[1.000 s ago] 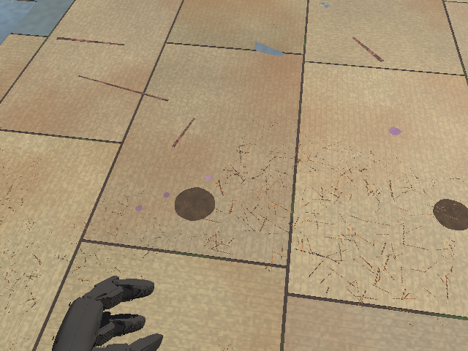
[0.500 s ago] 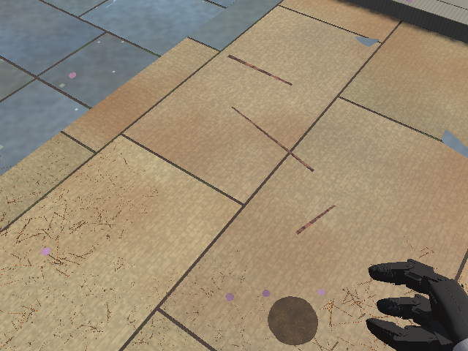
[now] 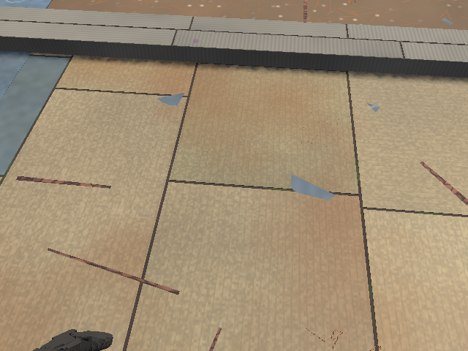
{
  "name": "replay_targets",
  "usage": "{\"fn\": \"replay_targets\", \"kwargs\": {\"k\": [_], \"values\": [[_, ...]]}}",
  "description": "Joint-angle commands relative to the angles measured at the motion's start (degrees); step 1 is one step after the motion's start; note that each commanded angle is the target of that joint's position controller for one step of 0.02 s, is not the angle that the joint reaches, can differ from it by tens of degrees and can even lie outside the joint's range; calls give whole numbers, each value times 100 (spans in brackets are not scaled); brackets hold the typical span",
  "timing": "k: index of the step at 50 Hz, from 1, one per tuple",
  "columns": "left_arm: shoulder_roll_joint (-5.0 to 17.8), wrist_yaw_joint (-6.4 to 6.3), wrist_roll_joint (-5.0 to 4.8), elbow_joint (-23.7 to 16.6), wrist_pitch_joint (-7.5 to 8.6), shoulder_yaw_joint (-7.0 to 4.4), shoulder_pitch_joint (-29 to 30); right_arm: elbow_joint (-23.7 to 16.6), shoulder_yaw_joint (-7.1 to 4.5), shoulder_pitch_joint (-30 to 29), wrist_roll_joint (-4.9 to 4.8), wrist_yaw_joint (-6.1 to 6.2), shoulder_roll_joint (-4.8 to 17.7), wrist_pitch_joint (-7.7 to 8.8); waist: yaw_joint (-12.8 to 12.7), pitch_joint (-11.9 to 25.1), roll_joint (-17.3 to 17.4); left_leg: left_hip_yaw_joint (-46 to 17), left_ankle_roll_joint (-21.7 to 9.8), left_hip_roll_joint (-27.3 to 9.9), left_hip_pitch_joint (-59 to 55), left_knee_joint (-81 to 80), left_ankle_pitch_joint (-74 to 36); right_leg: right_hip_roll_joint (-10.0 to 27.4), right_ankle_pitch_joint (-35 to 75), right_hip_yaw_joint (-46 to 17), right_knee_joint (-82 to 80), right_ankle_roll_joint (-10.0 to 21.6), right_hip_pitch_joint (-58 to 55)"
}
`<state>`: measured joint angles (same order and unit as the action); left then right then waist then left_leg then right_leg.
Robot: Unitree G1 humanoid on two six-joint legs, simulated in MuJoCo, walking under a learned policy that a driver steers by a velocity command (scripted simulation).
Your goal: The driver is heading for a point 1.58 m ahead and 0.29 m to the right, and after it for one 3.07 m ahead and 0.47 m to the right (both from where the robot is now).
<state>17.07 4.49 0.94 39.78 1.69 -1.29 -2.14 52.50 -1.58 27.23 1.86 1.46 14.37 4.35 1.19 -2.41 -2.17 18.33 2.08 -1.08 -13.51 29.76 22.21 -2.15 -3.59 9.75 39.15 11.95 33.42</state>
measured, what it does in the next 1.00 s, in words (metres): walks ahead, turning right: left foot, then right foot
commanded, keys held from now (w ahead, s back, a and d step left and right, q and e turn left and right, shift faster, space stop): w+e+shift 0.36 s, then w+shift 0.26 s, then w+q+shift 0.38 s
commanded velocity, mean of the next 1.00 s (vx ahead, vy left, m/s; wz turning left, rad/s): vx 1.00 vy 0.00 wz -0.36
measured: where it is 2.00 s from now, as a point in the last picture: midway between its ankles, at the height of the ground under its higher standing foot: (301, 61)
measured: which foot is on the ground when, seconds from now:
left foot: down 0.00-0.00, up 0.02-0.42, down 0.44-0.88, up 0.90-1.00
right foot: down 0.00-0.44, up 0.46-0.84, down 0.86-1.00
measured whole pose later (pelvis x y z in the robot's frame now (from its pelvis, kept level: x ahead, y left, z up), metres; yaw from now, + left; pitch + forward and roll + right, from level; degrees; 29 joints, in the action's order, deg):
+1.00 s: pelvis +0.83 -0.21 +0.03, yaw -20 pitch +2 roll -1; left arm 14.9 0.2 3.1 42.1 4.7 -0.7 -10.2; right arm 48.8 -2.9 22.2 0.2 -1.5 16.9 2.8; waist 2.8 -0.5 1.7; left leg -1.5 -5.3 -2.1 23.5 71.4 16.5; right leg 0.4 -14.6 5.2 31.2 1.4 18.2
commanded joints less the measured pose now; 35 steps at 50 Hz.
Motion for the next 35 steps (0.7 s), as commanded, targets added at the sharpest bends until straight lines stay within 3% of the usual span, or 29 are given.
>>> {"fn": "replay_targets", "kwargs": {"k": [1,2,3,4,5,7,9,11,13,15,17,19,20,21,22,23,24,25,26,27,28,30,33,35], "values": [[1370,-321,-152,739,-124,-609,-2744,-880,-184,-1330,110,-94,727,6,-1331,527,-998,-559,-279,114,4050,5762,-491,270,-499,-1676,-323,517,-4250],[2034,-304,59,438,-192,-716,-2361,-1608,-73,-745,-39,-122,573,144,-555,1599,-1534,-1716,-30,523,6150,7146,707,1435,-613,-4886,-1217,1814,-5891],[1796,-358,37,242,-203,-736,-2284,-1688,-20,-1196,30,-105,810,319,-837,1691,-344,-2396,-127,200,6643,6805,266,1769,-2029,-5888,-2384,1775,-5743],[1373,-417,18,347,-166,-648,-2165,-1645,-23,-1436,21,-111,941,391,-601,729,456,-2446,-168,-92,6510,6042,-112,1650,-2270,-5554,-2719,1413,-4644],[1147,-430,-2,435,-95,-580,-1995,-1656,-7,-1590,79,-101,873,365,-286,296,817,-2421,-134,-315,6079,5401,-206,1410,-1819,-5026,-2727,1157,-3681],[918,-464,-39,396,92,-471,-1739,-1598,47,-1485,257,-102,773,89,99,-50,929,-2399,43,-548,5283,4704,-133,912,-944,-4106,-2757,970,-2286],[898,-423,-78,371,233,-445,-1734,-1738,94,-1728,269,-137,634,-94,146,-182,820,-2197,193,-671,4898,3801,-178,537,-596,-3552,-2891,911,-1471],[955,-409,-70,354,292,-475,-1820,-2072,173,-2494,184,-203,490,-106,-64,-377,625,-1974,258,-640,4683,2666,-1081,252,-235,-3240,-3040,775,-1065],[996,-369,-100,363,293,-523,-1975,-2242,236,-2989,66,-254,363,-88,-346,-311,361,-1877,194,-446,4373,1562,-2208,51,299,-3083,-2939,499,-1227],[1056,-334,-134,408,287,-565,-2201,-2317,230,-3208,-11,-260,424,-68,-593,-108,111,-1840,104,-217,4184,925,-2756,127,1053,-3181,-2743,318,-1779],[1101,-359,-125,419,274,-594,-2272,-2417,197,-3361,-34,-243,555,-38,-673,-29,-24,-1947,19,-101,4032,408,-2738,279,1484,-3353,-2481,184,-2317],[1209,-415,-101,387,268,-616,-2109,-2284,100,-2884,-29,-193,783,-5,-428,254,-69,-1965,-81,111,3250,-56,-2388,339,2376,-3393,-1924,-42,-2692],[1338,-412,-54,412,278,-629,-2085,-2080,-20,-2222,-34,-134,1033,17,-128,697,-42,-1904,-181,253,2603,24,-1899,358,3243,-3304,-1154,-162,-2960],[1451,-383,-17,414,300,-631,-1888,-1825,-133,-1185,-35,-54,1221,43,506,1197,23,-1776,-282,210,1579,1,-1551,244,3479,-3079,40,-275,-2793],[1059,-378,25,345,372,-516,-1693,-1564,-269,39,57,65,1489,73,1056,1742,214,-2374,-446,-434,234,223,-460,37,2549,-2798,1702,-348,-1924],[31,-373,-164,141,412,-255,-2336,-1482,-386,289,314,64,1966,109,515,2371,2007,-5443,-1063,-2134,-1170,-570,1597,-743,-1989,-2211,3601,-563,-65],[247,-389,-118,135,382,-148,-2449,-1483,-431,-205,187,-37,1811,62,283,2244,2236,-7410,-1344,-2340,-799,-1585,2674,-510,-2132,-1974,4156,-494,807],[566,-398,6,200,303,-196,-1876,-1567,-343,-815,128,-95,1219,41,240,1225,1146,-6457,-1310,-2059,105,-1641,2687,-84,-1494,-1832,4113,-491,1007],[637,-330,99,134,276,-193,-1476,-1484,-288,-987,96,-137,930,34,208,760,443,-5500,-1252,-1777,821,-1580,1730,88,-1162,-1731,3790,-541,861],[594,-260,151,26,249,-181,-1107,-1319,-253,-884,115,-153,816,50,202,480,262,-4762,-1113,-1470,1311,-1607,911,192,-1157,-1735,3511,-557,733],[461,-188,182,-94,207,-140,-1069,-1115,-202,-728,107,-152,706,91,58,332,525,-4346,-1085,-1307,1637,-1669,539,251,-1212,-1819,3310,-592,659],[274,-135,194,-193,132,-48,-950,-828,-156,-472,5,-197,575,195,-58,125,697,-3898,-1065,-1182,1886,-1887,52,308,-1286,-1899,2979,-650,753],[309,-96,246,-615,147,46,-143,-620,-176,-248,-100,-219,747,275,-115,-283,632,-3422,-1275,-1136,2119,-2365,-658,432,-770,-1672,2091,-807,1253],[298,-17,220,-846,211,152,430,-622,-190,-331,-148,-242,782,270,-112,-441,572,-2904,-1221,-809,2658,-2666,-1344,616,34,-1114,759,-928,538]]}}
Velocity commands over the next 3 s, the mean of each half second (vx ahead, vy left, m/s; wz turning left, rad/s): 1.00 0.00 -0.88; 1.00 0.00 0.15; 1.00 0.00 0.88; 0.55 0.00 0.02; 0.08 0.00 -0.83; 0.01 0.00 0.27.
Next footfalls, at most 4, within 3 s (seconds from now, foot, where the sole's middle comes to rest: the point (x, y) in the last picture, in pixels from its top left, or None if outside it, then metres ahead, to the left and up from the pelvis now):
0.44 left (221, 296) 0.63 0.06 -0.74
0.86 right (343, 232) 0.84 -0.34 -0.74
1.32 left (303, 132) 1.30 -0.27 -0.74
1.70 right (331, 87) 1.58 -0.42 -0.74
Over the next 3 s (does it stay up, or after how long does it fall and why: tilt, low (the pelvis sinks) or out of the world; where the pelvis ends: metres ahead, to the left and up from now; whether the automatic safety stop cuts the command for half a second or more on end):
stays up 1.80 -0.29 0.12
